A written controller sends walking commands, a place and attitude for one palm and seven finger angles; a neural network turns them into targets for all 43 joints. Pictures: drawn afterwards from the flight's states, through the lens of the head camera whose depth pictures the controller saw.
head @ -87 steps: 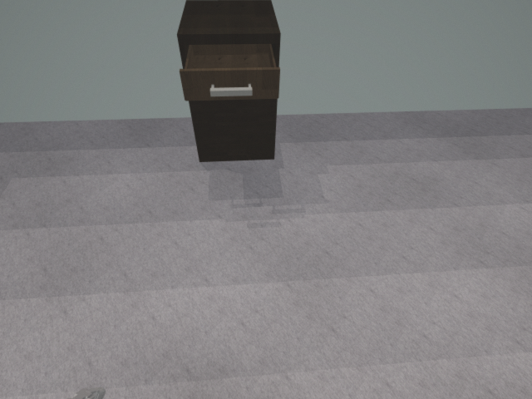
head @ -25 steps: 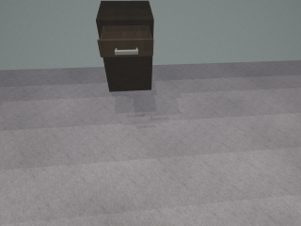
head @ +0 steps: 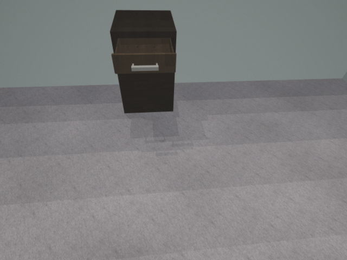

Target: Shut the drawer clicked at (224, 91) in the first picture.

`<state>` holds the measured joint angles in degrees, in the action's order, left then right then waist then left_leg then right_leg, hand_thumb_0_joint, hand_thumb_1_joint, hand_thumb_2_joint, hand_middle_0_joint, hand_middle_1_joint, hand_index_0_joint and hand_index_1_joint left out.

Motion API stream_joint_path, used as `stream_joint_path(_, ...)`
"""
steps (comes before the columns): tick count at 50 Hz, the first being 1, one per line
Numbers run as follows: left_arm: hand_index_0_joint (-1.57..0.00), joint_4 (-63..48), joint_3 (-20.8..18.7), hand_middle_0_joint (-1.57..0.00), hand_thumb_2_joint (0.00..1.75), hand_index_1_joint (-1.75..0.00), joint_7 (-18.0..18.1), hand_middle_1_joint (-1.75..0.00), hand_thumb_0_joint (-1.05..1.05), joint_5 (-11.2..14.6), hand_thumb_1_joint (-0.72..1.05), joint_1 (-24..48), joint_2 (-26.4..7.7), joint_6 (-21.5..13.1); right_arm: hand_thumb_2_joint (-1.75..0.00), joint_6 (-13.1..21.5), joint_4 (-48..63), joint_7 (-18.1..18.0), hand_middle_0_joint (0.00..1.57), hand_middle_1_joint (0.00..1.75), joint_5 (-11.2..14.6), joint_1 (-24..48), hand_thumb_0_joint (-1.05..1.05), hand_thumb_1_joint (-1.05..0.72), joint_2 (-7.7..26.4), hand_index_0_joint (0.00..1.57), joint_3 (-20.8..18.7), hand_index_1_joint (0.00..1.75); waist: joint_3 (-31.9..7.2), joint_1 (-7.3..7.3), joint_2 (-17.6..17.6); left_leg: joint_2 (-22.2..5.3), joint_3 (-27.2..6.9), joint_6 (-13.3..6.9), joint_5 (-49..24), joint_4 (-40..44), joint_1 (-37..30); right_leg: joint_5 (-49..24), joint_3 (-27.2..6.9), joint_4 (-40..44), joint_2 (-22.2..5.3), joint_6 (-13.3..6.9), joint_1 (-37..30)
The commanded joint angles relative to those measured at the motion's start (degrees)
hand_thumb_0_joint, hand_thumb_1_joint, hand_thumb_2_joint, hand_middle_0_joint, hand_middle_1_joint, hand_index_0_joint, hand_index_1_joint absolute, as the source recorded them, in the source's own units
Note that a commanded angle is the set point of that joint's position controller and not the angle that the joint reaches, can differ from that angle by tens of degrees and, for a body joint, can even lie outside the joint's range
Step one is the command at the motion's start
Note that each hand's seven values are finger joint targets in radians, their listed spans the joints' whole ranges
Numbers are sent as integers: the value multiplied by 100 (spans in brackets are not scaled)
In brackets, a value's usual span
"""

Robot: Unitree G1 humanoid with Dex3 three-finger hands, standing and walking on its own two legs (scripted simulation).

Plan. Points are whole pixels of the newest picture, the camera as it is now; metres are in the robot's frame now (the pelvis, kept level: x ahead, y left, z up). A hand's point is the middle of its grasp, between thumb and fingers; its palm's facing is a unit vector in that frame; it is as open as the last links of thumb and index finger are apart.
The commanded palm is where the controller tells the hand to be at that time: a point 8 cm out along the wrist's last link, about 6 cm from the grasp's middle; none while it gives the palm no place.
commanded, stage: walk to a spot facing it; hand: left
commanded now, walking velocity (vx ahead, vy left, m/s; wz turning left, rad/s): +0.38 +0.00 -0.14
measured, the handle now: (145, 66) +1.20 +0.25 -0.17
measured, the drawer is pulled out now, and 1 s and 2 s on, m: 0.23 0.23 0.23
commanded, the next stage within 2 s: turn to face it in 1.18 s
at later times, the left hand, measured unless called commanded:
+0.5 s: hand (130, 219) +0.28 +0.15 -0.19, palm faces -0.09 -0.97 -0.23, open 7.3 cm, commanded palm none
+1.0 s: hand (129, 201) +0.34 +0.17 -0.19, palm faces +0.00 -0.99 -0.12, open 7.4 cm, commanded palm none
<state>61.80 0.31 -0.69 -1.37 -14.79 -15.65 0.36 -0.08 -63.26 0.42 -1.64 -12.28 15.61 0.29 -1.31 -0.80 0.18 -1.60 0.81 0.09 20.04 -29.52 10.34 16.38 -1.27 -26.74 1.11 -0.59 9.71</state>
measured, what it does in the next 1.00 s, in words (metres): walks ahead: right foot, then left foot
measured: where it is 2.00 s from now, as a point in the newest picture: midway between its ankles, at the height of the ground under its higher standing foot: (188, 207)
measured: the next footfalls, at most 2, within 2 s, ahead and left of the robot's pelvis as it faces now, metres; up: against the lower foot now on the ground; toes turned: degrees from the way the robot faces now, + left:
right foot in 0.44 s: +0.28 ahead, -0.15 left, +0.00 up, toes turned -14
left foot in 0.86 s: +0.45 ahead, +0.08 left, +0.00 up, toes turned +8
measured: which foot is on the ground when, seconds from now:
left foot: down 0.00-0.44, up 0.46-0.84, down 0.86-1.00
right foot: down 0.00-0.10, up 0.12-0.42, down 0.44-0.86, up 0.88-1.00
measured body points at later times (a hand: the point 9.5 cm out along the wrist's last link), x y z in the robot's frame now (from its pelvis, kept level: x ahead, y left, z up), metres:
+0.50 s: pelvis +0.17 -0.04 -0.03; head +0.20 -0.04 +0.42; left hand +0.28 +0.20 -0.17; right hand -0.01 -0.22 -0.16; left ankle +0.01 +0.11 -0.67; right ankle +0.24 -0.14 -0.74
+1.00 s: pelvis +0.37 +0.00 +0.00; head +0.38 +0.03 +0.45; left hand +0.34 +0.22 -0.18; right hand +0.43 -0.24 -0.13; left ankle +0.41 +0.08 -0.74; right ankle +0.31 -0.13 -0.65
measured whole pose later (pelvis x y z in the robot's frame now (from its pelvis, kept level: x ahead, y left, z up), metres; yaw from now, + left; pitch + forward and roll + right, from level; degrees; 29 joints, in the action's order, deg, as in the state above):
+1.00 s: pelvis +0.37 +0.00 +0.00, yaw -4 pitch -1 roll -1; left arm 64.2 -3.5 -1.2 -2.2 -21.3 -10.3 -0.9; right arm 4.8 -57.5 -0.9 -1.4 -12.7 7.6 -3.2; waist 1.6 -1.7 3.3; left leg -3.5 12.0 -3.1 14.8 -31.0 15.0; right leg 18.6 3.9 -67.6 -4.5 -1.1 24.9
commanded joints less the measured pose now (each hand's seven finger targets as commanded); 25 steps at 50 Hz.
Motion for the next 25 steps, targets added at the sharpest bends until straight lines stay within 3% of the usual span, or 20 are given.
stream_joint_path(1, -20, -202, -325, -20, 90, -30, 57, -30, 0, 45, 90, -433, -838, -128, -90, 202, 302, -48, 20, 30, 41, -335, 0, -90, 432, 20, -169, 30, 804, 82, 551, -126, 98, -122, 547, -166, 710, 1582, -1436, 940, -1018, -696, 383)
stream_joint_path(3, -20, -235, -343, -20, 90, -30, 57, -30, 0, 38, 90, -401, -680, -167, -90, 273, 234, -62, 20, 30, 59, -636, 0, -90, 377, 20, -199, 30, 803, 218, 214, -236, -13, -197, 435, 141, 161, 975, -1118, 398, -779, -652, 771)
stream_joint_path(4, -20, -302, -331, -20, 90, -30, 46, -30, 0, 32, 90, -244, -486, -172, -90, 311, 111, -81, 20, 30, 48, -1034, 0, -90, 457, 20, -242, 30, 886, 403, -440, -621, -594, -394, 386, 660, -398, 819, -646, -411, -391, -468, 1412)
stream_joint_path(5, -20, -440, -295, -20, 90, -30, 22, -30, 0, 33, 90, 46, -186, -198, -90, 359, -109, -124, 20, 30, 5, -1718, 0, -90, 745, 20, -351, 30, 916, 666, -1533, -1489, -1828, -823, 119, 1439, -1184, 640, 264, -2054, 128, -221, 2358)
stream_joint_path(6, -20, -696, -262, -20, 90, -30, 50, -30, 0, 10, 90, 543, -99, -286, -90, 403, -271, -194, 20, 30, -3, -2264, 0, -90, 716, 20, -367, 30, 1190, 817, -1604, -2086, -2522, -1223, -1206, 1719, -1786, 1403, 290, -3025, 6, -147, 3462)
stream_joint_path(7, -20, -729, -311, -20, 90, -30, 52, -30, 0, 3, 90, 717, -147, -318, -90, 432, -318, -238, 20, 30, 27, -2352, 0, -90, 476, 20, -304, 30, 1343, 756, -908, -2247, -2378, -1398, -2262, 1568, -1781, 1291, 49, -3527, -349, -157, 3711)
stream_joint_path(8, -20, -699, -314, -20, 90, -30, 17, -30, 0, 13, 90, 710, -111, -336, -90, 461, -274, -250, 20, 30, 41, -2212, 0, -90, 345, 20, -284, 30, 1295, 627, -431, -2251, -2088, -1439, -2703, 1470, -1752, 1177, 25, -3638, -550, -145, 3727)
stream_joint_path(10, -20, -655, -320, -20, 90, -30, -60, -30, 0, 9, 90, 623, 156, -268, -90, 521, -200, -261, 20, 30, 20, -1905, 0, -90, 243, 20, -292, 30, 1212, 396, -608, -1894, -1310, -1205, -2309, 1664, -1310, 812, 191, -3386, -714, -81, 3307)
stream_joint_path(12, -20, -654, -298, -20, 90, -30, -125, -30, 0, 20, 90, 627, 325, -206, -90, 561, -237, -272, 20, 30, 29, -1824, 0, -90, 123, 20, -278, 30, 1184, 278, -853, -1515, -653, -1004, -2161, 1836, -1053, 297, 458, -2792, -713, -50, 2945)
stream_joint_path(15, -20, -722, -296, -20, 90, -30, -162, -30, 0, 36, 90, 876, 460, -212, -90, 559, -347, -269, 20, 30, 12, -1864, 0, -90, 78, 20, -287, 30, 1145, 270, -815, -1310, -81, -844, -2571, 1803, -768, -164, 879, -1571, -529, -123, 2085)
stream_joint_path(16, -20, -670, -309, -20, 90, -30, -153, -30, 0, 43, 90, 780, 469, -214, -90, 540, -397, -269, 20, 30, 14, -1873, 0, -90, 107, 20, -299, 30, 1115, 198, -864, -1327, 41, -830, -2918, 1712, -714, -263, 1000, -1391, -392, -180, 1723)
stream_joint_path(18, -20, -519, -364, -20, 90, -30, -117, -30, 0, 28, 90, 270, 341, -222, -90, 513, -435, -263, 20, 30, 44, -1797, 0, -90, 172, 20, -322, 30, 817, -90, -717, -1327, 212, -771, -3979, 1046, -605, -361, 1081, -1140, -171, -338, 829)
stream_joint_path(19, -20, -335, -417, -20, 90, -30, -97, -30, 0, 6, 90, -318, 247, -244, -90, 502, -427, -260, 20, 30, 69, -1676, 0, -90, 220, 20, -339, 30, 538, -376, -593, -1217, 411, -672, -4244, 357, -500, -559, 1167, -899, -66, -383, 117)
stream_joint_path(20, -20, -127, -493, -20, 90, -30, -61, -30, 0, -36, 90, -1056, 13, -308, -90, 493, -401, -232, 20, 30, 90, -1675, 0, -90, 175, 20, -340, 30, 144, -677, -361, -951, 571, -498, -4002, -735, -47, -690, 1111, -608, -43, -439, -951)
stream_joint_path(21, -20, 45, -635, -20, 90, -30, 24, -30, 0, -72, 90, -1776, -517, -399, -90, 497, -316, -155, 20, 30, 145, -1772, 0, -90, -106, 20, -297, 30, -456, -933, 506, -635, 688, -325, -2409, -2487, 1031, 18, -221, -184, -1210, -802, -2067)
stream_joint_path(22, -20, 120, -718, -20, 90, -30, 91, -30, 0, 3, 90, -2115, -1036, -402, -90, 506, -113, -152, 20, 30, 188, -1865, 0, -90, -461, 20, -270, 30, -990, -786, 1426, 20, 531, -179, 1086, -4447, 2184, 375, -2846, 732, -2778, -1428, -2514)
stream_joint_path(23, -20, 35, -728, -20, 90, -30, 109, -30, 0, 106, 90, -1728, -1000, -371, -90, 446, 23, -128, 20, 30, 191, -1349, 0, -90, -340, 20, -303, 30, -651, -755, 792, -233, -1, -314, 1000, -5130, 2450, 1260, -3143, 1333, -2877, -1505, -1863)
stream_joint_path(24, -20, -111, -637, -20, 90, -30, 125, -30, 0, 83, 90, -1153, -780, -360, -90, 428, 102, -89, 20, 30, 136, -984, 0, -90, -390, 20, -357, 30, 37, -567, 495, -507, -102, -306, 441, -5272, 2677, 1629, -2652, 1491, -2680, -1342, -897)
stream_joint_path(25, -20, -211, -544, -20, 90, -30, 163, -30, 0, 43, 90, -646, -444, -376, -90, 375, 121, -74, 20, 30, 72, -959, 0, -90, -434, 20, -349, 30, 492, -280, 396, -732, -172, -283, 155, -5034, 2592, 1611, -2041, 1522, -2529, -1186, -65)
